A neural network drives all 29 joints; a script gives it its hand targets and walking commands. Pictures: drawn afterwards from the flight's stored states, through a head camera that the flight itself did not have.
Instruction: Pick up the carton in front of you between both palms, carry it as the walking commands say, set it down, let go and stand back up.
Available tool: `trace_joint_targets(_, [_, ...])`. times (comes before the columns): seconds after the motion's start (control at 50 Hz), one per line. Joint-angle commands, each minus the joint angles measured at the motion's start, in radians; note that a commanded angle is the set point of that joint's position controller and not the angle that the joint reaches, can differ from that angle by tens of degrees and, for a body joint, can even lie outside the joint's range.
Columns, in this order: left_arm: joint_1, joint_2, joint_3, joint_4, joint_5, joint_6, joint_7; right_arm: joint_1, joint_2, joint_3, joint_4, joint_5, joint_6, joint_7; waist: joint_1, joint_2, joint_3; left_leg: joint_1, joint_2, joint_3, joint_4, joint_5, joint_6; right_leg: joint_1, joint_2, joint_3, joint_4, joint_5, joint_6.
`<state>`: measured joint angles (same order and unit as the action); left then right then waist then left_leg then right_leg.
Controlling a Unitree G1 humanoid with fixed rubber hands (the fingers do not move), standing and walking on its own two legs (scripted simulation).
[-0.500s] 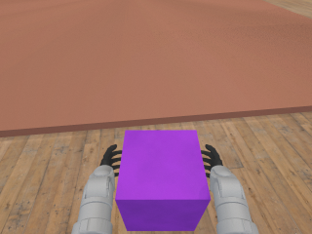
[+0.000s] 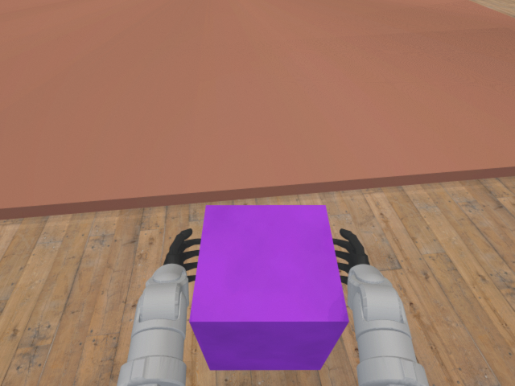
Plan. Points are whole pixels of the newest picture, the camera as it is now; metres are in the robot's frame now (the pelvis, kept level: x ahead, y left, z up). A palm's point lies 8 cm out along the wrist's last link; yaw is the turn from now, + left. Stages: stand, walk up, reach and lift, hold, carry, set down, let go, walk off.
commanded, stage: reach and lift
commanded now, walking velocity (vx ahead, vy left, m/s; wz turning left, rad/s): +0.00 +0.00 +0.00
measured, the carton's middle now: (265, 290) +0.30 +0.00 -0.05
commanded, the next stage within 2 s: hold in 0.36 s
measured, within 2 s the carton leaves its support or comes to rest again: neither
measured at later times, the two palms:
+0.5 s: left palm (172, 267) +0.29 +0.15 +0.05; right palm (361, 268) +0.29 -0.15 +0.05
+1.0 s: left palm (171, 267) +0.29 +0.15 +0.05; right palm (362, 268) +0.29 -0.15 +0.05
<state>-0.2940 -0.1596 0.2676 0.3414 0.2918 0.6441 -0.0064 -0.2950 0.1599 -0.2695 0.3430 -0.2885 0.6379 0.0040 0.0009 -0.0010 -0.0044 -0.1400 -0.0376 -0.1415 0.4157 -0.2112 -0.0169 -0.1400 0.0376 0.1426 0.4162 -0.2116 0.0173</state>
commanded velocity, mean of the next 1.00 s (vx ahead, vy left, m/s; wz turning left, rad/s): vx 0.03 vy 0.00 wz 0.00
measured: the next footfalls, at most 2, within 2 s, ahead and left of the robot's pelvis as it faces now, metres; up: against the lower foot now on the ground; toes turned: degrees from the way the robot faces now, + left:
right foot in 1.56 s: +0.27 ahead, -0.11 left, +0.00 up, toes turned -9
left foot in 1.98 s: +0.64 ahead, +0.08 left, +0.00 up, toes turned +10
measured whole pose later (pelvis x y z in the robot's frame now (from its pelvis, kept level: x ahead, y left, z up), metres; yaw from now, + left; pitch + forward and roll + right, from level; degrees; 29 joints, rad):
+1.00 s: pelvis +0.00 +0.00 +0.00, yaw +0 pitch -5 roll +0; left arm -0.30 -0.16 0.25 0.25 0.29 0.76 -0.01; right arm -0.30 0.16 -0.25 0.26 -0.29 0.75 0.01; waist 0.00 0.00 -0.02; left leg -0.11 -0.03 -0.13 0.41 -0.21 -0.02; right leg -0.11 0.03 0.13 0.41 -0.21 0.02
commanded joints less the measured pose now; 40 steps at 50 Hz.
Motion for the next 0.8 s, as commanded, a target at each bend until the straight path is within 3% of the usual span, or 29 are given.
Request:
trace_joint_targets(0.0, [-0.476, -0.947, -0.561, -0.025, -0.249, -0.023, -0.242, -0.464, 0.952, 0.560, -0.016, 0.246, -0.016, 0.245, 0.000, 0.003, -0.269, 0.086, -0.063, 0.077, -0.063, 0.197, -0.001, 0.084, 0.064, -0.078, -0.063, 0.197, 0.004])
trace_joint_targets(0.32, [-0.422, -0.931, -0.587, -0.105, -0.272, 0.018, -0.236, -0.412, 0.932, 0.586, -0.096, 0.267, 0.025, 0.240, -0.001, 0.002, -0.242, 0.117, -0.066, 0.071, -0.083, 0.243, -0.005, 0.116, 0.066, -0.075, -0.084, 0.245, 0.007])
trace_joint_targets(0.42, [-0.429, -0.936, -0.657, -0.192, -0.315, 0.045, -0.232, -0.422, 0.945, 0.658, -0.181, 0.309, 0.052, 0.235, -0.002, 0.002, -0.287, 0.158, -0.066, 0.066, -0.090, 0.300, -0.010, 0.154, 0.066, -0.072, -0.092, 0.299, 0.012])
trace_joint_targets(0.56, [-0.430, -0.883, -0.578, -0.133, -0.269, 0.094, -0.231, -0.417, 0.887, 0.574, -0.124, 0.264, 0.099, 0.234, -0.001, 0.002, -0.138, 0.110, -0.060, 0.077, -0.122, 0.121, -0.004, 0.104, 0.060, -0.079, -0.122, 0.123, 0.003])
trace_joint_targets(0.78, [-0.527, -0.917, -0.581, -0.115, -0.275, 0.082, -0.241, -0.519, 0.923, 0.581, -0.105, 0.271, 0.087, 0.245, 0.000, 0.002, -0.195, 0.110, -0.059, 0.082, -0.103, 0.085, -0.002, 0.101, 0.058, -0.084, -0.104, 0.086, 0.001])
